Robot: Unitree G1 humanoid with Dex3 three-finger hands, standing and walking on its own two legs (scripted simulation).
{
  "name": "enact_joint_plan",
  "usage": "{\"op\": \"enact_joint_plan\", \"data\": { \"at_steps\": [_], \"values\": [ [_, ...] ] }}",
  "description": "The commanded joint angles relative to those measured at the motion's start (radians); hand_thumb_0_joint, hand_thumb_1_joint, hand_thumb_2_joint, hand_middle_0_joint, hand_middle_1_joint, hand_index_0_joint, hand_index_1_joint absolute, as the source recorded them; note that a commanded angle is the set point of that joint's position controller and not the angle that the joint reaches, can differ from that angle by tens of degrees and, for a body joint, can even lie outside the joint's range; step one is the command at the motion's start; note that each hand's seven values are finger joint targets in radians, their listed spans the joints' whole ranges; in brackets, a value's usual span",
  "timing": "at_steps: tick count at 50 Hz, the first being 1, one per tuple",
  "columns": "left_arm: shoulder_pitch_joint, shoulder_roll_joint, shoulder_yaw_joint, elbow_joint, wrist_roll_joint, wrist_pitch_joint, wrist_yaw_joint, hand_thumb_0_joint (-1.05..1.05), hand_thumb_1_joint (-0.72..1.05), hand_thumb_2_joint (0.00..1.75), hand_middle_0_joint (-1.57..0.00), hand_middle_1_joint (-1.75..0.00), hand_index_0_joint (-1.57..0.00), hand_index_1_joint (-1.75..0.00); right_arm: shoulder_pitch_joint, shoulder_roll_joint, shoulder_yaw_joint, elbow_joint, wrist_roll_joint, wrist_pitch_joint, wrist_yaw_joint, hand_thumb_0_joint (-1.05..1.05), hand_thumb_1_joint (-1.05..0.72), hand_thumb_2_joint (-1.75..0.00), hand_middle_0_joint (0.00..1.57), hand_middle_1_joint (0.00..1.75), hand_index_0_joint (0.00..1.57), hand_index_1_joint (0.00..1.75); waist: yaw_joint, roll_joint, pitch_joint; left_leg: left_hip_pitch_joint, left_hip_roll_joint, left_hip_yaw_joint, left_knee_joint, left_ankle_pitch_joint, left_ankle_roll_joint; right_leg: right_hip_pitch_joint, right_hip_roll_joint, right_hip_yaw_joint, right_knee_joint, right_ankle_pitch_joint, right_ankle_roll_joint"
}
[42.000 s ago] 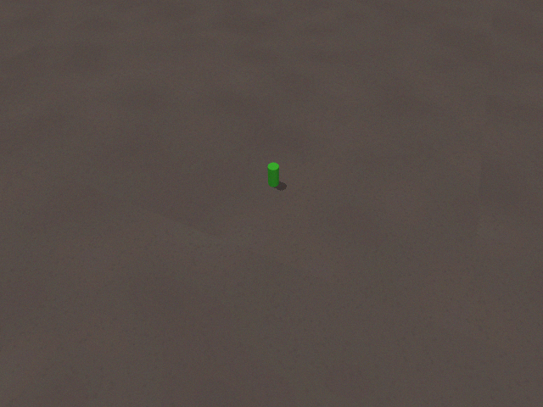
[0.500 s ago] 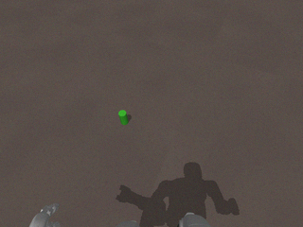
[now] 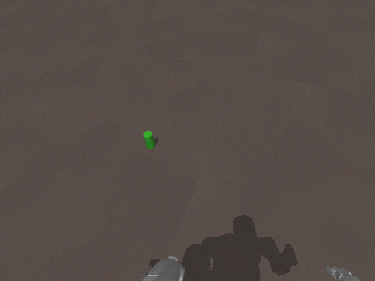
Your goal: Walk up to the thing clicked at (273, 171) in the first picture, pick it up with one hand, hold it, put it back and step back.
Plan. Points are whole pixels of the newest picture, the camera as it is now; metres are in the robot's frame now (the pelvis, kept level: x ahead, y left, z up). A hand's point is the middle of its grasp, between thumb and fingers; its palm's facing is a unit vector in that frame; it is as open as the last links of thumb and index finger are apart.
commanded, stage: step back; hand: left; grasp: from above
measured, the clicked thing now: (149, 140) +1.00 +0.36 -0.70
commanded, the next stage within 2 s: stand in 1.02 s
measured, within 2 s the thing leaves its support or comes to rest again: neither
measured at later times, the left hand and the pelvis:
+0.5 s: hand out of the picture +0.01 +0.27 -0.13, palm faces +0.10 -0.91 -0.39, open 7.3 cm; pelvis -0.03 +0.00 +0.01, yaw +5 degrees
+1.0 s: hand out of the picture +0.07 +0.29 -0.14, palm faces +0.09 -0.92 -0.38, open 7.3 cm; pelvis +0.01 +0.02 +0.01, yaw +5 degrees
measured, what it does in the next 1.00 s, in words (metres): steps on the spot: left foot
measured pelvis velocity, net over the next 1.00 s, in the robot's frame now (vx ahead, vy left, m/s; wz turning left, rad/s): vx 0.01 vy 0.02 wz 0.09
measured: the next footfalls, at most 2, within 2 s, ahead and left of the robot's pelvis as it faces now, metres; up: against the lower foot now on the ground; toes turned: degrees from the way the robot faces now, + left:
left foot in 0.16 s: +0.05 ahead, +0.15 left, +0.00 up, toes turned +7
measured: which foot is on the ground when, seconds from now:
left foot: up 0.00-0.14, down 0.16-1.00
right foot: down 0.00-1.00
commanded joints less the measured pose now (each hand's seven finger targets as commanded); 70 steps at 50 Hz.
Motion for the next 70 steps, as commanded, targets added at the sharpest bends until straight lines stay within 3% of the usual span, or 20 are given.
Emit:
{"op": "enact_joint_plan", "data": {
  "at_steps": [1, 5, 7, 8, 10, 11, 18, 20, 21, 25, 31, 32, 33, 34, 37, 40, 42, 56, 63, 70],
  "values": [
    [-0.092, 0.286, 0.083, -0.110, 0.003, -0.052, 0.017, 0.00, 0.90, 0.90, -0.20, -0.30, -0.20, -0.30, 0.002, -0.171, -0.045, -0.053, -0.010, -0.037, -0.005, 0.00, -0.90, -0.90, 0.20, 0.30, 0.20, 0.30, -0.006, -0.157, -0.061, 0.043, 0.019, 0.023, -0.004, -0.004, -0.013, -0.011, -0.200, 0.185, -0.246, 0.108, -0.146],
    [-0.066, 0.307, 0.088, -0.094, 0.001, -0.047, 0.010, 0.00, 0.90, 0.90, -0.20, -0.30, -0.20, -0.30, -0.026, -0.164, -0.054, -0.038, -0.025, -0.055, 0.016, 0.00, -0.90, -0.90, 0.20, 0.30, 0.20, 0.30, 0.021, -0.199, -0.044, 0.154, 0.056, 0.105, -0.330, -0.085, -0.010, -0.014, -0.255, 0.249, -0.298, -0.159, -0.174],
    [-0.091, 0.289, 0.070, -0.096, -0.010, -0.037, 0.003, 0.00, 0.90, 0.90, -0.20, -0.30, -0.20, -0.30, 0.059, -0.142, -0.054, 0.001, -0.026, -0.070, 0.015, 0.00, -0.90, -0.90, 0.20, 0.30, 0.20, 0.30, -0.032, -0.183, -0.083, 0.349, 0.033, 0.143, -0.592, 0.060, 0.012, -0.062, -0.228, 0.184, -0.213, -0.061, -0.135],
    [-0.072, 0.242, 0.049, -0.090, -0.009, -0.034, 0.001, 0.00, 0.90, 0.90, -0.20, -0.30, -0.20, -0.30, 0.089, -0.159, -0.069, 0.025, -0.030, -0.077, 0.010, 0.00, -0.90, -0.90, 0.20, 0.30, 0.20, 0.30, -0.045, -0.117, -0.097, 0.471, 0.055, 0.081, -0.641, 0.092, 0.030, -0.141, -0.190, 0.135, -0.124, -0.028, -0.102],
    [-0.126, 0.235, 0.048, -0.069, -0.033, -0.038, 0.002, 0.00, 0.90, 0.90, -0.20, -0.30, -0.20, -0.30, 0.061, -0.291, -0.085, 0.013, -0.028, -0.082, 0.014, 0.00, -0.90, -0.90, 0.20, 0.30, 0.20, 0.30, -0.065, 0.126, -0.082, 0.297, 0.370, -0.425, -0.786, -0.367, 0.227, -0.200, -0.022, -0.040, 0.115, -0.184, -0.006],
    [-0.128, 0.263, 0.056, -0.064, -0.026, -0.042, -0.001, 0.00, 0.90, 0.90, -0.20, -0.30, -0.20, -0.30, 0.027, -0.280, -0.085, 0.003, -0.030, -0.086, 0.017, 0.00, -0.90, -0.90, 0.20, 0.30, 0.20, 0.30, -0.052, 0.076, -0.043, 0.223, 0.381, -0.419, -0.801, -0.363, 0.251, -0.158, -0.035, 0.005, 0.193, -0.184, -0.008],
    [0.009, 0.211, 0.058, 0.041, -0.018, -0.077, 0.005, 0.00, 0.90, 0.90, -0.20, -0.30, -0.20, -0.30, -0.043, -0.153, -0.041, 0.009, -0.016, -0.069, 0.022, 0.00, -0.90, -0.90, 0.20, 0.30, 0.20, 0.30, 0.029, 0.064, -0.099, 0.091, 0.187, -0.055, -0.536, 0.045, 0.082, 0.233, -0.011, -0.020, -0.278, 0.089, -0.023],
    [0.003, 0.355, 0.089, 0.039, -0.004, -0.082, 0.012, 0.00, 0.90, 0.90, -0.20, -0.30, -0.20, -0.30, -0.039, -0.120, -0.036, 0.000, -0.014, -0.064, 0.011, 0.00, -0.90, -0.90, 0.20, 0.30, 0.20, 0.30, 0.038, -0.189, -0.045, -0.048, 0.023, 0.025, -0.225, -0.115, 0.027, 0.146, -0.339, 0.458, -0.473, -0.327, -0.165],
    [-0.074, 0.358, 0.091, 0.003, -0.002, -0.085, 0.011, 0.00, 0.90, 0.90, -0.20, -0.30, -0.20, -0.30, -0.001, -0.162, -0.048, 0.019, -0.021, -0.067, 0.005, 0.00, -0.90, -0.90, 0.20, 0.30, 0.20, 0.30, 0.009, -0.138, 0.006, -0.004, 0.080, -0.009, -0.147, -0.110, 0.013, 0.044, -0.422, 0.513, -0.472, -0.327, -0.227],
    [-0.099, 0.282, 0.068, 0.005, -0.012, -0.100, 0.014, 0.00, 0.90, 0.90, -0.20, -0.30, -0.20, -0.30, 0.033, -0.142, -0.045, 0.052, -0.018, -0.081, 0.018, 0.00, -0.90, -0.90, 0.20, 0.30, 0.20, 0.30, -0.012, -0.132, -0.036, 0.070, 0.104, 0.008, -0.228, -0.002, 0.012, 0.086, -0.286, 0.228, -0.380, 0.077, -0.160],
    [-0.142, 0.236, 0.035, -0.001, -0.028, -0.073, 0.003, 0.00, 0.90, 0.90, -0.20, -0.30, -0.20, -0.30, 0.074, -0.126, -0.056, 0.087, -0.028, -0.091, 0.016, 0.00, -0.90, -0.90, 0.20, 0.30, 0.20, 0.30, -0.058, -0.116, -0.099, 0.401, 0.076, 0.132, -0.576, 0.292, 0.029, -0.037, -0.185, 0.018, -0.141, 0.403, -0.072],
    [-0.120, 0.198, 0.022, -0.007, -0.035, -0.070, 0.003, 0.00, 0.90, 0.90, -0.20, -0.30, -0.20, -0.30, 0.076, -0.167, -0.065, 0.084, -0.034, -0.098, 0.009, 0.00, -0.90, -0.90, 0.20, 0.30, 0.20, 0.30, -0.058, -0.016, -0.147, 0.476, 0.189, -0.013, -0.607, 0.374, 0.071, -0.089, -0.123, -0.025, -0.041, 0.377, -0.032],
    [-0.128, 0.160, 0.009, -0.001, -0.051, -0.060, 0.002, 0.00, 0.90, 0.90, -0.20, -0.30, -0.20, -0.30, 0.035, -0.206, -0.064, 0.068, -0.028, -0.103, 0.006, 0.00, -0.90, -0.90, 0.20, 0.30, 0.20, 0.30, -0.041, 0.107, -0.157, 0.412, 0.333, -0.231, -0.685, 0.260, 0.148, -0.115, -0.027, -0.064, 0.025, 0.075, 0.012],
    [-0.135, 0.211, 0.029, 0.020, -0.052, -0.051, 0.007, 0.00, 0.90, 0.90, -0.20, -0.30, -0.20, -0.30, 0.015, -0.251, -0.069, 0.065, -0.019, -0.100, 0.008, 0.00, -0.90, -0.90, 0.20, 0.30, 0.20, 0.30, -0.049, 0.116, -0.148, 0.323, 0.385, -0.268, -0.692, 0.185, 0.227, -0.039, -0.028, -0.029, 0.048, -0.158, 0.000],
    [-0.115, 0.194, 0.015, 0.051, -0.045, -0.058, 0.007, 0.00, 0.90, 0.90, -0.20, -0.30, -0.20, -0.30, -0.050, -0.203, -0.052, 0.065, -0.024, -0.095, 0.005, 0.00, -0.90, -0.90, 0.20, 0.30, 0.20, 0.30, -0.021, 0.113, -0.119, 0.355, 0.324, -0.149, -0.641, 0.301, 0.173, -0.051, -0.043, -0.016, -0.064, -0.083, -0.014],
    [-0.078, 0.224, 0.025, 0.097, -0.036, -0.079, 0.015, 0.00, 0.90, 0.90, -0.20, -0.30, -0.20, -0.30, -0.106, -0.152, -0.034, 0.072, -0.005, -0.087, 0.008, 0.00, -0.90, -0.90, 0.20, 0.30, 0.20, 0.30, -0.003, 0.065, -0.185, 0.295, 0.234, 0.006, -0.533, 0.496, 0.075, 0.159, -0.074, 0.020, -0.244, 0.296, -0.010],
    [-0.135, 0.263, 0.029, 0.089, -0.033, -0.079, 0.011, 0.00, 0.90, 0.90, -0.20, -0.30, -0.20, -0.30, -0.087, -0.143, -0.032, 0.085, -0.002, -0.084, 0.007, 0.00, -0.90, -0.90, 0.20, 0.30, 0.20, 0.30, -0.035, 0.000, -0.164, 0.302, 0.182, 0.050, -0.553, 0.328, 0.048, 0.129, -0.128, 0.079, -0.231, 0.307, -0.033],
    [-0.200, 0.206, -0.003, 0.128, -0.045, -0.067, 0.013, 0.00, 0.90, 0.90, -0.20, -0.30, -0.20, -0.30, -0.122, -0.142, -0.012, 0.159, 0.003, -0.092, 0.006, 0.00, -0.90, -0.90, 0.20, 0.30, 0.20, 0.30, -0.041, -0.028, -0.195, 0.489, 0.216, 0.053, -0.629, 0.662, 0.041, 0.174, -0.126, 0.038, -0.308, 0.516, 0.006],
    [-0.232, 0.207, -0.007, 0.145, -0.041, -0.064, 0.006, 0.00, 0.90, 0.90, -0.20, -0.30, -0.20, -0.30, -0.149, -0.135, -0.003, 0.172, 0.003, -0.085, 0.010, 0.00, -0.90, -0.90, 0.20, 0.30, 0.20, 0.30, -0.042, -0.040, -0.121, 0.447, 0.202, 0.053, -0.710, 0.409, 0.023, 0.143, -0.127, 0.049, -0.403, 0.296, 0.011],
    [-0.224, 0.211, -0.008, 0.154, -0.040, -0.068, 0.003, 0.00, 0.90, 0.90, -0.20, -0.30, -0.20, -0.30, -0.132, -0.138, 0.001, 0.186, 0.003, -0.092, 0.012, 0.00, -0.90, -0.90, 0.20, 0.30, 0.20, 0.30, -0.044, -0.031, -0.143, 0.457, 0.210, 0.052, -0.724, 0.444, 0.019, 0.166, -0.132, 0.050, -0.407, 0.335, 0.006]
  ]
}}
